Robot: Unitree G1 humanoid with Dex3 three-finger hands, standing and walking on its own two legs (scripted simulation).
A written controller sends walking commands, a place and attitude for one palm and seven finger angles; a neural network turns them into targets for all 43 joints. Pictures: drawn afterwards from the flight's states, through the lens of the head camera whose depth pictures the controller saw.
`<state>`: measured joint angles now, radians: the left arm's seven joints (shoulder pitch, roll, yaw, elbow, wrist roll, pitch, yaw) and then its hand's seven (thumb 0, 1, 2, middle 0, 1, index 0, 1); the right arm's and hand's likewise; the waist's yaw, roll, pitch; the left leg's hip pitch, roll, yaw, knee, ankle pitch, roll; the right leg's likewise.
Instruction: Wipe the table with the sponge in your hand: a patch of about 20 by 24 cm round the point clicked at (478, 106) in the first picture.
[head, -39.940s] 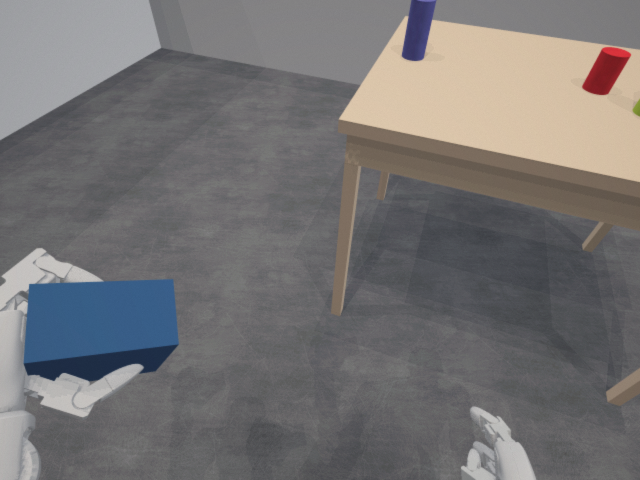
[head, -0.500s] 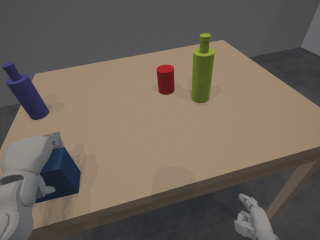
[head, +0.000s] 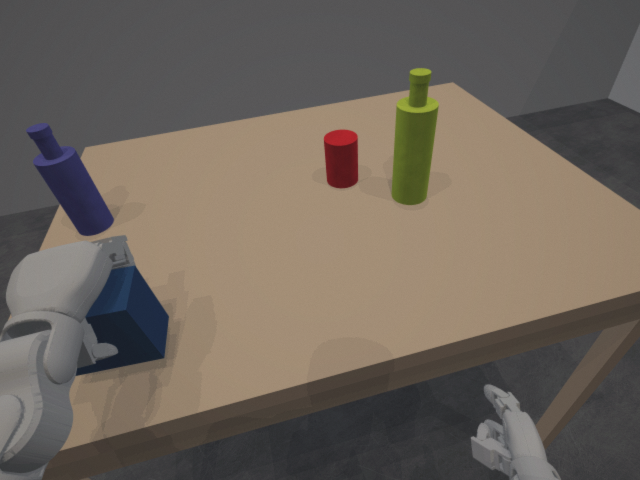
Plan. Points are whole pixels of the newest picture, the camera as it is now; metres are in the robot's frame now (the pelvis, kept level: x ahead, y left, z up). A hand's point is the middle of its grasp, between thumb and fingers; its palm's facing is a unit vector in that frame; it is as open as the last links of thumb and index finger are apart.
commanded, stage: lift the sponge slowly off the table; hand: left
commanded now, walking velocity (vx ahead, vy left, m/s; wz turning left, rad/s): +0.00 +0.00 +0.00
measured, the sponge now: (107, 330) +0.22 +0.31 +0.11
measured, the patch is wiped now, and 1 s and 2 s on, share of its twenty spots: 1.00 1.00 1.00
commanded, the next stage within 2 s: bring the sponge back beside the body in 1.10 s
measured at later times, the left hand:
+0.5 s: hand (88, 269) +0.24 +0.30 +0.19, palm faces +0.18 -0.04 -0.98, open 10.2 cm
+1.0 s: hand (68, 239) +0.24 +0.30 +0.24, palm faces +0.28 -0.03 -0.96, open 10.2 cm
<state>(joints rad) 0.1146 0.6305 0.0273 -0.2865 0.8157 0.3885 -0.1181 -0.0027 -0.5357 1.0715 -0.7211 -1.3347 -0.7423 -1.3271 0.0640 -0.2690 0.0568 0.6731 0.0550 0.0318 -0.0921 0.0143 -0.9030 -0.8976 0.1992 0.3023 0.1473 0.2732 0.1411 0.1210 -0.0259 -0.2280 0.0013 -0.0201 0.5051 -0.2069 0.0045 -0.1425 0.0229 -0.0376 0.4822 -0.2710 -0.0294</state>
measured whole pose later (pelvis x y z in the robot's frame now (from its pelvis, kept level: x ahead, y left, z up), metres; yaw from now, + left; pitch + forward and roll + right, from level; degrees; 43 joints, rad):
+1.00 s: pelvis -0.01 +0.00 +0.00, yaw +0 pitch -4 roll +0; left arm -0.13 0.72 0.05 -0.31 0.75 0.49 -0.19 0.00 -0.54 1.07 -0.72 -1.33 -0.74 -1.33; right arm 0.05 -0.28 0.08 0.65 0.08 0.05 -0.11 0.01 -0.90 -0.90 0.20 0.30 0.17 0.30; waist 0.15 0.13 -0.03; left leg -0.24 0.00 -0.01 0.50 -0.18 0.00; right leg -0.17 0.02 -0.03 0.50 -0.26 -0.03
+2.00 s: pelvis -0.02 -0.01 +0.00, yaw -1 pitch -5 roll +0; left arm 0.03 0.66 0.10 -0.41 0.72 0.52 -0.15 0.00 -0.54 1.07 -0.72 -1.34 -0.74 -1.33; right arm 0.06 -0.27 0.08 0.62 0.09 0.05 -0.11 0.01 -0.90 -0.90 0.20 0.30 0.17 0.29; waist 0.15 0.14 -0.04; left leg -0.23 0.01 -0.01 0.50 -0.18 -0.01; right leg -0.17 0.03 -0.03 0.51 -0.26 -0.03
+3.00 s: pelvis -0.02 +0.00 +0.00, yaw +0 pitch -2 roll -1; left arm 0.24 0.55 0.21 -0.52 0.16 0.25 -0.04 -0.01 -0.54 1.08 -0.72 -1.34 -0.74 -1.33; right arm 0.13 -0.25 0.10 0.52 0.05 0.00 -0.10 0.01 -0.90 -0.90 0.20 0.30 0.18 0.29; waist 0.12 0.08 -0.06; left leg -0.34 0.00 -0.05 0.67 -0.34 0.03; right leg -0.23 0.04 -0.04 0.53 -0.26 -0.04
